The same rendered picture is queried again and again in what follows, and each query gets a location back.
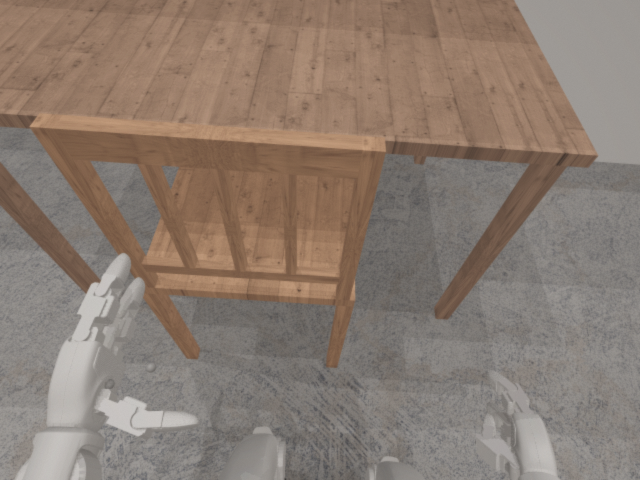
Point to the left robot hand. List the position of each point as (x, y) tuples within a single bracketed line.
[(77, 397)]

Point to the right robot hand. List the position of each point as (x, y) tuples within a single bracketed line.
[(525, 445)]

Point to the robot left shin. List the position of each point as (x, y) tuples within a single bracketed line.
[(266, 430)]

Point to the table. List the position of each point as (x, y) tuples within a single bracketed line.
[(462, 79)]

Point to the chair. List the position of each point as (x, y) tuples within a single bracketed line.
[(253, 214)]

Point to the left robot thigh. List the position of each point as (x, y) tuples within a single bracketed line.
[(257, 457)]

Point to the left robot forearm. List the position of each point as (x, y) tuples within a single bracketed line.
[(64, 453)]

